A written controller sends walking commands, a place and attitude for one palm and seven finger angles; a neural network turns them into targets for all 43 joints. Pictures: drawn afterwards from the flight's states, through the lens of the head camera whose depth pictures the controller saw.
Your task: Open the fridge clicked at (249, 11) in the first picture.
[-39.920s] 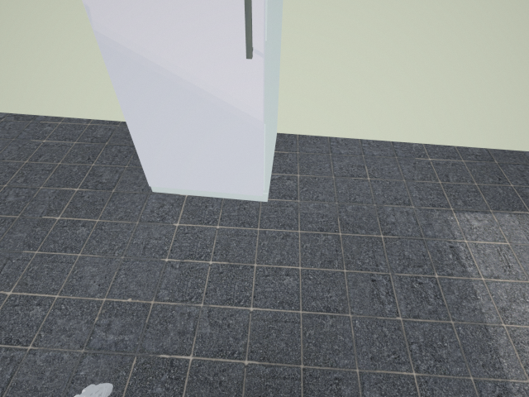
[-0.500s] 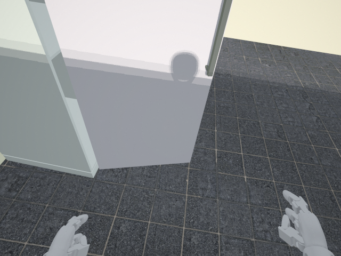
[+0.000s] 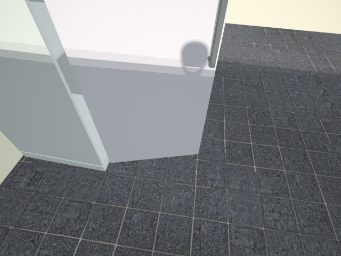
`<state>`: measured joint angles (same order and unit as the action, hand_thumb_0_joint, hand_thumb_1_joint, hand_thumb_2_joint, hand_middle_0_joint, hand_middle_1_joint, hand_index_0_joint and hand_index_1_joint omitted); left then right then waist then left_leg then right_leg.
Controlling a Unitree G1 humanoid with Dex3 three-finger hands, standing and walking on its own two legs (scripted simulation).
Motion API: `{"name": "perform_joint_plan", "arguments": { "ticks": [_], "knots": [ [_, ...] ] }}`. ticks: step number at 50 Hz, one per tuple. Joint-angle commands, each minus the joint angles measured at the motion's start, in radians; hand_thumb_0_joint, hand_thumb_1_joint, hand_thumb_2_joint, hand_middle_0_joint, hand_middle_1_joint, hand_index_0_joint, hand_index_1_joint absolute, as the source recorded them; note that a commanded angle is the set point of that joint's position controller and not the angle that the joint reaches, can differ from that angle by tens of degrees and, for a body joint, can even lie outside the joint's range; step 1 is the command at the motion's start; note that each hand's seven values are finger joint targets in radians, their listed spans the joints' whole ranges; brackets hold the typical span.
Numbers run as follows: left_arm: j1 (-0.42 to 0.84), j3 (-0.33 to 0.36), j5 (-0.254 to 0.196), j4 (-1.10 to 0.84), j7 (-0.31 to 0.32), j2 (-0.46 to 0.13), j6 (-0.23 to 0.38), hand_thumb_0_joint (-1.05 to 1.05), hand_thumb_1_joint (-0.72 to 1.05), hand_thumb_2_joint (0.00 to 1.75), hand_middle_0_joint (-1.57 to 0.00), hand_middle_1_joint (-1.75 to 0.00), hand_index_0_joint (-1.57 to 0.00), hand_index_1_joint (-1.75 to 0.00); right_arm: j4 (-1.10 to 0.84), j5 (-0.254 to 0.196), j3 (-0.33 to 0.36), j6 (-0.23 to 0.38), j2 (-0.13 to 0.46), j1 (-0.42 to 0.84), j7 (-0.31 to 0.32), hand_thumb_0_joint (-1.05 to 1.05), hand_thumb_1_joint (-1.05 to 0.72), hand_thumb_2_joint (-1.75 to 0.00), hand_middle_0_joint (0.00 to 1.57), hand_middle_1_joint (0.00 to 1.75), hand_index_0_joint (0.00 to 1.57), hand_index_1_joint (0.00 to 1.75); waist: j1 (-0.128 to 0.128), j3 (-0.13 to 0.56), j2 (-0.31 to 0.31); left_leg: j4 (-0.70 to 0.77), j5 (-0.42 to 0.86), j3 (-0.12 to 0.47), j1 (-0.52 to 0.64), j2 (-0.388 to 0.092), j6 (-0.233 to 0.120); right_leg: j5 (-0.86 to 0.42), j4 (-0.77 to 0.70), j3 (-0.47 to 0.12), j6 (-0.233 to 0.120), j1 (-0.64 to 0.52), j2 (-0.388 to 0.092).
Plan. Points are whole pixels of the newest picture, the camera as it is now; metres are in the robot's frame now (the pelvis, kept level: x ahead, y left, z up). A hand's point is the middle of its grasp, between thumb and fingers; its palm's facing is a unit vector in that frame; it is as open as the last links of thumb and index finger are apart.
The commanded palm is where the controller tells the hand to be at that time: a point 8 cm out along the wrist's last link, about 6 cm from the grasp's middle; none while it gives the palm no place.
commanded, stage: let the arm hang, fingers relaxed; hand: right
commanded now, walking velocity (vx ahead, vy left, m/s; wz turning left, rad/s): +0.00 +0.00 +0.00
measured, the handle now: (221, 4) +0.80 -0.10 +0.24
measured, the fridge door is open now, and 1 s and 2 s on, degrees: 72 72 72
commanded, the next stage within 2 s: look to check the result in 0.46 s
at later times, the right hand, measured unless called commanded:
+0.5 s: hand out of the picture -0.01 -0.19 -0.18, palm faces +0.00 +0.98 -0.17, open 7.3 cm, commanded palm none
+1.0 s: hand out of the picture +0.02 -0.21 -0.18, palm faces -0.02 +0.98 -0.22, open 7.4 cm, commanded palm none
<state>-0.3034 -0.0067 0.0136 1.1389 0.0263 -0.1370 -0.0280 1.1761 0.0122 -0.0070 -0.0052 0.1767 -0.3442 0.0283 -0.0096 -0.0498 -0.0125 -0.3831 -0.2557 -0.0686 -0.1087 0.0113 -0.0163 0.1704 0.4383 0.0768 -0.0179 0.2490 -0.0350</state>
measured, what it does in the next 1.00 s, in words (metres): stands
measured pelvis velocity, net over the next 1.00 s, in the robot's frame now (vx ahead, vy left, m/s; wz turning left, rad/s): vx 0.01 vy -0.02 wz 0.01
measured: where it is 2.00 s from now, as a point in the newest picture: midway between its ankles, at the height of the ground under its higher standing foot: outside the picture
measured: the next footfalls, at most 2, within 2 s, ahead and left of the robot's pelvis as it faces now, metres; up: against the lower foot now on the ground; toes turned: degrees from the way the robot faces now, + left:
none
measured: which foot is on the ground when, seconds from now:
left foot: down 0.00-1.00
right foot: down 0.00-1.00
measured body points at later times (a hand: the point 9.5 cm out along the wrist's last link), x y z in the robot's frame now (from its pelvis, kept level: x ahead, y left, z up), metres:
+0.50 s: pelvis +0.00 -0.02 +0.00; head +0.01 -0.03 +0.45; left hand -0.02 +0.20 -0.16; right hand -0.01 -0.24 -0.16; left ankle -0.03 +0.11 -0.74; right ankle +0.04 -0.11 -0.74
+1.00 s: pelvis +0.01 -0.02 +0.00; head +0.02 -0.02 +0.45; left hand +0.03 +0.22 -0.15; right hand +0.02 -0.26 -0.16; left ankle -0.03 +0.11 -0.74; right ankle +0.04 -0.11 -0.74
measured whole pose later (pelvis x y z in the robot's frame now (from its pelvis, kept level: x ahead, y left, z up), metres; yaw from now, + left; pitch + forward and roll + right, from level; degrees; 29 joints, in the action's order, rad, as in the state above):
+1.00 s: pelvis +0.01 -0.02 +0.00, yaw +1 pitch -1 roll +0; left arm -0.21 0.01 0.01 1.13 0.02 -0.19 0.00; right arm 1.15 0.02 0.00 0.01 0.20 -0.24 0.02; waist -0.01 -0.04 0.00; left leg -0.37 -0.26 -0.05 -0.10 -0.03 0.01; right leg 0.16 0.39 0.10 -0.04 0.22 0.00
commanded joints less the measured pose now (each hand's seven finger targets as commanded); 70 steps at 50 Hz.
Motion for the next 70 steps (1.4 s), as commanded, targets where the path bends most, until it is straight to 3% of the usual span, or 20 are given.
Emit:
{"name": "perform_joint_plan", "arguments": {
  "ticks": [1, 8, 17, 31, 38, 40, 49, 66, 70],
  "knots": [
    [-0.040, 0.024, 0.004, -0.023, 0.011, -0.103, 0.017, 0.00, 0.90, 0.90, -0.20, -0.30, -0.20, -0.30, -0.030, -0.003, 0.011, 0.018, 0.078, -0.029, 0.010, 0.00, -0.90, -0.90, 0.20, 0.30, 0.20, 0.30, 0.000, -0.036, 0.022, 0.100, 0.000, 0.095, -0.113, -0.112, -0.029, 0.008, -0.096, -0.094, -0.013, -0.040, -0.080],
    [-0.046, 0.027, 0.009, -0.017, 0.010, -0.083, 0.017, 0.00, 0.90, 0.90, -0.20, -0.30, -0.20, -0.30, -0.034, 0.001, 0.015, 0.015, 0.056, -0.033, 0.013, 0.00, -0.90, -0.90, 0.20, 0.30, 0.20, 0.30, 0.001, -0.066, 0.003, 0.080, -0.022, 0.090, -0.130, -0.104, -0.025, 0.064, -0.125, -0.104, -0.017, -0.006, -0.076],
    [-0.041, 0.030, 0.009, -0.026, 0.011, -0.088, 0.026, 0.00, 0.90, 0.90, -0.20, -0.30, -0.20, -0.30, -0.046, 0.004, 0.022, 0.015, 0.054, -0.024, 0.011, 0.00, -0.90, -0.90, 0.20, 0.30, 0.20, 0.30, 0.003, -0.047, -0.025, 0.058, 0.010, 0.082, -0.112, -0.100, -0.019, 0.059, -0.144, -0.116, -0.022, -0.005, -0.080],
    [-0.009, 0.038, 0.006, -0.038, 0.009, -0.125, 0.029, 0.00, 0.90, 0.90, -0.20, -0.30, -0.20, -0.30, -0.047, 0.004, 0.023, 0.021, 0.080, -0.013, 0.008, 0.00, -0.90, -0.90, 0.20, 0.30, 0.20, 0.30, -0.003, -0.015, 0.002, 0.069, 0.024, 0.087, -0.116, -0.108, -0.017, 0.021, -0.134, -0.114, -0.027, -0.061, -0.084],
    [0.023, 0.041, 0.004, -0.038, 0.008, -0.154, 0.029, 0.00, 0.90, 0.90, -0.20, -0.30, -0.20, -0.30, -0.046, 0.005, 0.025, 0.020, 0.106, 0.011, 0.006, 0.00, -0.90, -0.90, 0.20, 0.30, 0.20, 0.30, -0.004, -0.036, -0.009, 0.077, 0.009, 0.091, -0.119, -0.107, -0.018, 0.046, -0.152, -0.124, -0.026, -0.060, -0.088],
    [0.032, 0.042, 0.004, -0.040, 0.007, -0.161, 0.031, 0.00, 0.90, 0.90, -0.20, -0.30, -0.20, -0.30, -0.046, 0.006, 0.027, 0.022, 0.116, 0.014, 0.005, 0.00, -0.90, -0.90, 0.20, 0.30, 0.20, 0.30, -0.002, -0.014, -0.009, 0.077, 0.016, 0.090, -0.111, -0.110, -0.019, 0.036, -0.150, -0.121, -0.027, -0.072, -0.089],
    [0.068, 0.042, 0.000, -0.043, 0.006, -0.198, 0.039, 0.00, 0.90, 0.90, -0.20, -0.30, -0.20, -0.30, -0.057, 0.005, 0.032, 0.030, 0.157, 0.060, 0.002, 0.00, -0.90, -0.90, 0.20, 0.30, 0.20, 0.30, 0.000, 0.018, 0.008, 0.091, 0.085, 0.096, -0.075, -0.122, -0.019, -0.095, -0.127, -0.117, -0.027, -0.108, -0.093],
    [0.140, 0.040, 0.002, -0.041, 0.001, -0.263, 0.044, 0.00, 0.90, 0.90, -0.20, -0.30, -0.20, -0.30, -0.074, 0.001, 0.037, 0.037, 0.231, 0.152, -0.005, 0.00, -0.90, -0.90, 0.20, 0.30, 0.20, 0.30, -0.001, 0.030, 0.003, 0.122, 0.142, 0.099, -0.034, -0.138, -0.022, -0.161, -0.133, -0.121, -0.017, -0.134, -0.098],
    [0.150, 0.041, 0.001, -0.044, 0.000, -0.272, 0.045, 0.00, 0.90, 0.90, -0.20, -0.30, -0.20, -0.30, -0.076, 0.001, 0.038, 0.040, 0.242, 0.161, -0.005, 0.00, -0.90, -0.90, 0.20, 0.30, 0.20, 0.30, -0.001, 0.062, 0.008, 0.121, 0.188, 0.099, -0.017, -0.144, -0.024, -0.196, -0.125, -0.119, -0.017, -0.158, -0.101]
  ]
}}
